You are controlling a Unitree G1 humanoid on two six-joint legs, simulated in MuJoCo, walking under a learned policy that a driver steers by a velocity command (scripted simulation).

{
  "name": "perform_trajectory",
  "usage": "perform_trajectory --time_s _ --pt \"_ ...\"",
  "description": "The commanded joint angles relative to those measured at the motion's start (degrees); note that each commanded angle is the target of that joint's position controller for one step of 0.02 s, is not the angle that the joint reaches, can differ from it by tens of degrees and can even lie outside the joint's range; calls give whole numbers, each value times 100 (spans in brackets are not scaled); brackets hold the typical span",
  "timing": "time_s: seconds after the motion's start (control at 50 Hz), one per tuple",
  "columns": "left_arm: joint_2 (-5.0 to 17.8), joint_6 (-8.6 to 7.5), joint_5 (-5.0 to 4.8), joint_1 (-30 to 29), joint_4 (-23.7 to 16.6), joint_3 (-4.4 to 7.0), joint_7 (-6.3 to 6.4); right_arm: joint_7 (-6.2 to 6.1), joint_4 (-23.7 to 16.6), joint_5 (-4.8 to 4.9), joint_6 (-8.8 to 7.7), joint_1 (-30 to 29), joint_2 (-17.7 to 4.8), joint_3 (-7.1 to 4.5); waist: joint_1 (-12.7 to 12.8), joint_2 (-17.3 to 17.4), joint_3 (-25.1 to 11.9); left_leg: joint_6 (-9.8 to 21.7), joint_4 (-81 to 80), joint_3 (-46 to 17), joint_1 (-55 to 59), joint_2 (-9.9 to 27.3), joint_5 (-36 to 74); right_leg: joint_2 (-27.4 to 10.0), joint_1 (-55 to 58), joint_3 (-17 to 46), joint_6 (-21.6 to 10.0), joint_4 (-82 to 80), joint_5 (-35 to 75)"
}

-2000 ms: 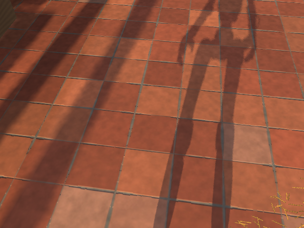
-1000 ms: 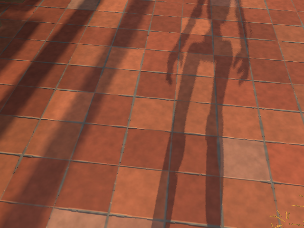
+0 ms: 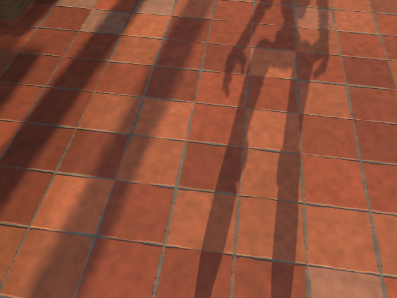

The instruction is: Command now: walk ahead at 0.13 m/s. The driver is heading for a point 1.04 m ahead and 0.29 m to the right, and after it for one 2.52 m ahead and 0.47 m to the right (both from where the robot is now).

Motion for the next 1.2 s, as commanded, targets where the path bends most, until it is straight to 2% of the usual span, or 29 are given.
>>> perform_trajectory --time_s 0.02,0.04,0.08,0.12,0.14,0.2,0.26,0.32,0.34,0.36,0.38,0.4,0.42,0.48,0.58,0.72,0.78,0.8,0.82,0.84,0.86,0.88,0.9,0.92,0.94,0.98,1.04,1.12,1.2 --pt "308 32 122 966 190 74 -22 -46 -165 122 -15 -149 -801 -171 281 833 -634 351 -1202 -927 -257 808 -2631 181 1099 -368 -179 -723 694" --pt "486 25 112 883 108 97 -8 -56 -154 140 9 -120 -939 -217 203 801 -351 247 -1136 -962 -369 737 -3122 63 794 -257 -370 -843 -155" --pt "864 -51 0 872 136 195 14 -86 -286 178 -18 -346 -823 -216 228 -142 223 -1 -416 -306 -215 222 -2976 -309 -241 435 -865 -1780 -1932" --pt "1075 -233 -24 862 138 284 19 -59 -326 230 -181 -497 -605 -208 260 -1267 495 -81 1086 247 -658 -229 -1587 -1182 118 1851 -1221 -2901 -2211" --pt "1072 -335 -42 839 129 313 27 -20 -314 199 -255 -498 -690 -249 269 -1304 566 18 1548 31 -1059 -50 -1453 -1515 462 2220 -1379 -2958 -1805" --pt "748 -523 -137 1109 194 279 -14 119 -320 252 -437 -582 -574 -249 298 -747 374 200 1688 -231 -1929 328 -1730 -1555 1728 1980 -1367 -2651 -260" --pt "866 -464 -155 1039 166 324 -60 218 -321 271 -490 -738 -446 -205 248 -722 212 134 604 170 -743 157 -1248 -1173 1341 1220 -1184 -2517 397" --pt "983 -414 -183 866 81 363 -89 178 95 292 -362 259 -696 -332 -247 -565 -77 110 6 384 1359 -149 -437 -896 231 815 -981 -2008 753" --pt "899 -450 -169 683 13 335 -93 112 241 313 -321 839 -896 -420 -569 -392 -291 235 -79 63 2183 87 -499 -734 -214 567 -797 -1379 1188" --pt "503 -517 -115 473 -166 237 -114 28 358 254 -304 1553 -1400 -559 -843 718 -620 656 -566 -1465 3209 1177 -956 -197 -1220 -117 -412 469 1092" --pt "142 -665 -109 476 -402 144 -80 76 493 218 -310 2146 -1855 -640 -935 1978 -969 1471 -1386 -3710 3891 2323 -1482 355 -2494 -237 -229 2120 -812" --pt "559 -744 -222 366 -408 252 -104 96 444 168 -377 1806 -1440 -494 -733 1285 -568 1571 -1398 -3810 3573 2422 -1804 -36 -3044 273 -333 3095 -983" --pt "684 -793 -304 293 -409 285 -165 116 297 155 -429 1348 -1106 -393 -546 988 -170 1359 -1436 -3147 3168 2149 -1633 -301 -3216 328 -488 3290 -439" --pt "510 -725 -214 246 -352 327 -192 171 158 96 -444 806 -751 -249 -204 627 191 948 -1755 -1659 2231 1610 -214 -668 -2757 237 -535 2711 616" --pt "141 -551 -166 -348 -648 238 -258 31 303 7 -431 1017 -999 -298 -193 483 334 850 -2030 -427 1659 1398 826 -489 -2483 137 -357 1302 1672" --pt "192 -498 -150 -1408 -1230 162 -481 -43 451 168 -411 1333 -1136 -365 -329 377 524 633 -1938 415 2256 1655 1282 -239 -2014 -195 -646 -234 2304" --pt "499 -473 -156 -1069 -1342 311 -571 -79 347 152 -270 1210 -1359 -439 17 624 46 439 -724 717 2705 1714 3896 212 -1167 -647 -940 -195 1480" --pt "702 -452 -173 -351 -1190 445 -574 -104 289 130 -197 1133 -1380 -442 417 655 -363 322 309 862 2560 1588 4540 479 -247 -804 -1075 -293 1396" --pt "1053 -413 -194 574 -958 645 -511 -132 207 100 -166 1181 -1326 -400 819 491 -851 128 1709 937 1751 1355 4146 562 1231 -555 -1278 -418 1390" --pt "1707 -368 -178 1246 -899 825 -398 -67 -34 -20 -261 1610 -806 -229 671 -785 -1583 -235 4061 950 -511 685 1106 -882 3407 1987 -2084 -609 766" --pt "1659 -396 -189 1187 -1001 736 -404 34 -152 60 -520 1619 -518 -89 447 -1105 -2353 -296 5371 -236 -1794 -245 -2613 -1805 4191 4815 -2756 -1962 -319" --pt "1249 -448 -123 1062 -1010 613 -402 99 -338 296 -715 887 -1055 -242 653 -703 -1778 -98 5616 -818 -2430 124 -2320 -1624 3841 4316 -2342 -2256 -373" --pt "1041 -502 -105 712 -1072 557 -390 97 -454 376 -802 568 -1131 -251 516 -382 -1105 45 5292 -723 -2522 405 -1794 -1414 3018 3453 -2094 -2274 5" --pt "868 -535 -95 241 -1197 494 -401 41 -418 280 -810 504 -1115 -278 228 168 -665 47 4755 -695 -2186 654 -1396 -1159 2029 2785 -1936 -2349 589" --pt "721 -556 -41 -99 -1313 444 -396 -11 -382 174 -744 592 -1158 -342 -27 152 -481 21 4286 -722 -1698 844 -1163 -943 1297 2307 -1824 -2453 1035" --pt "708 -562 -28 -252 -1409 428 -362 -31 -425 95 -573 721 -1056 -370 -240 -10 -354 -110 3822 -704 -1233 930 -1003 -726 583 1975 -1830 -2679 1386" --pt "926 -589 -77 95 -1362 478 -243 -83 -663 -8 -456 231 -946 -371 -150 -35 -108 -397 2859 -573 -1440 825 -255 -561 211 1580 -1842 -2819 1743" --pt "970 -533 -115 513 -1292 488 -135 -38 -958 22 -511 -621 -799 -325 166 -216 -5 -491 1172 -559 -1314 497 1130 -277 217 1348 -1519 -2677 1575" --pt "960 -475 -168 869 -1179 493 -108 83 -1216 115 -591 -1210 -815 -286 392 -295 20 -430 374 -596 -1079 281 1355 -385 574 1662 -1409 -2383 1365"
Keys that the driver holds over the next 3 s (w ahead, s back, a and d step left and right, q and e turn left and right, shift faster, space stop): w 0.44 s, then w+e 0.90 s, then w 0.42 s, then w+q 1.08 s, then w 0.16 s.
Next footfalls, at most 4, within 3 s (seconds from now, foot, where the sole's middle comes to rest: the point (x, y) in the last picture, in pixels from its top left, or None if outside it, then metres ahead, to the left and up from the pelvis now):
0.04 right None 0.04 -0.14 -0.77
0.34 left None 0.17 0.13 -0.77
0.82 right None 0.49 -0.13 -0.77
1.34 left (217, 208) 0.82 -0.04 -0.77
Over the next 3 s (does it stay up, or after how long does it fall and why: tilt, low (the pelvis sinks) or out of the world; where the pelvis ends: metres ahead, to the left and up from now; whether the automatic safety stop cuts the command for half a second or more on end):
stays up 1.45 -0.45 0.00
